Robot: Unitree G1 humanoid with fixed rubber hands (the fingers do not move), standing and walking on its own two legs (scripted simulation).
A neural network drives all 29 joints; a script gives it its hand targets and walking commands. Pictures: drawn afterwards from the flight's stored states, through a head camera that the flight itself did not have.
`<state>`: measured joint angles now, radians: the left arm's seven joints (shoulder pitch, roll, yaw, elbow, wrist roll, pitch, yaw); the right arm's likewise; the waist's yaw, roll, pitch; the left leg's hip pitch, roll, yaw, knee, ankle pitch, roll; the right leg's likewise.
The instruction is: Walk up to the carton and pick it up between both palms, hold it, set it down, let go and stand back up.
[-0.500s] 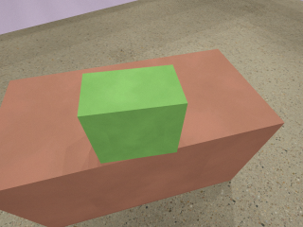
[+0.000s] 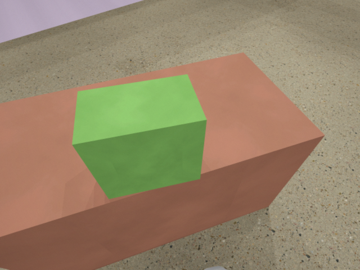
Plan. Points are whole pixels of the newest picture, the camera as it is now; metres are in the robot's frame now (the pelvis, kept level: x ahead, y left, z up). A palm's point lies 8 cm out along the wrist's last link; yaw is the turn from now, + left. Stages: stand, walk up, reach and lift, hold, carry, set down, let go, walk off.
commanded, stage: reach and lift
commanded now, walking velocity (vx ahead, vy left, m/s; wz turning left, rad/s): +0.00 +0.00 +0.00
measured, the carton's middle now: (145, 140) +0.42 +0.09 +0.01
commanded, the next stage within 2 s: none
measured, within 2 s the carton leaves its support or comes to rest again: neither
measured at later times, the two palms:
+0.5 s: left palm out of the picture +0.06 +0.27 -0.10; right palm (277, 264) +0.14 -0.22 -0.11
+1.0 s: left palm out of the picture +0.09 +0.26 -0.05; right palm (279, 251) +0.16 -0.21 -0.06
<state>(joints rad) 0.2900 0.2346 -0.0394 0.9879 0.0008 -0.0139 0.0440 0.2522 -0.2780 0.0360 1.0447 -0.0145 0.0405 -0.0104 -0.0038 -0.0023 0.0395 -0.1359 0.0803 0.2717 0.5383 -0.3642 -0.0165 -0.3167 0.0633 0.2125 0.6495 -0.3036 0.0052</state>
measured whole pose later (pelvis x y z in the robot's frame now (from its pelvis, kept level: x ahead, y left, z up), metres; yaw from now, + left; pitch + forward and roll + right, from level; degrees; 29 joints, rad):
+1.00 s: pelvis -0.03 -0.02 +0.01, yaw +12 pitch -6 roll +1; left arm 0.13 0.27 0.06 0.53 -0.01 0.18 -0.03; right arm 0.27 -0.13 -0.05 0.48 0.01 -0.03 -0.03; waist -0.01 -0.01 0.12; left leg -0.10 0.06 0.05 0.47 -0.26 -0.03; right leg -0.16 0.01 0.00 0.50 -0.23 -0.02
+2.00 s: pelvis -0.01 +0.00 +0.01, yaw +13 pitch -4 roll +0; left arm 0.00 0.27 -0.06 0.68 -0.26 -0.35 0.02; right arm 0.03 -0.25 0.00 0.70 0.28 -0.40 0.04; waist 0.02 0.01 0.03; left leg -0.12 0.04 0.05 0.48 -0.28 -0.01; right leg -0.15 -0.01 0.00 0.46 -0.24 0.01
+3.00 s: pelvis -0.01 +0.00 +0.02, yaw +13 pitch +3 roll -1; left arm -0.61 0.37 0.08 0.59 -0.25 0.30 -0.02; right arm -0.57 -0.41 0.01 0.67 0.41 0.11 -0.04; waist 0.01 0.01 -0.01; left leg -0.22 0.05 0.03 0.40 -0.22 -0.02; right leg -0.22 0.01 -0.02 0.32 -0.15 0.01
